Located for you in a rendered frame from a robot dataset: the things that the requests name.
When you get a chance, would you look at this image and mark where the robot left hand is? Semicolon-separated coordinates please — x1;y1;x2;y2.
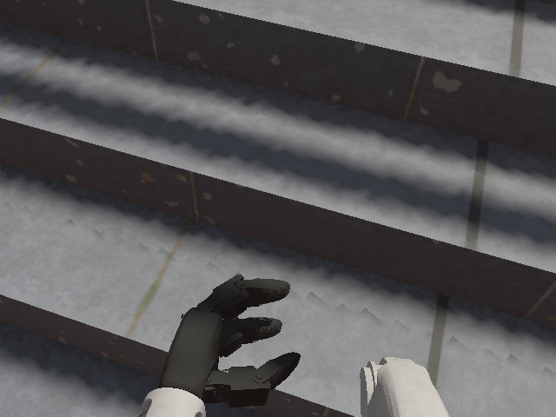
159;275;301;407

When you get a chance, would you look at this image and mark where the robot right thigh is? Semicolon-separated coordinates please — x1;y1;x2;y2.
360;358;449;417

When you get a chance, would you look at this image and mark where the robot left forearm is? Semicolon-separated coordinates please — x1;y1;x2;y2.
138;387;206;417

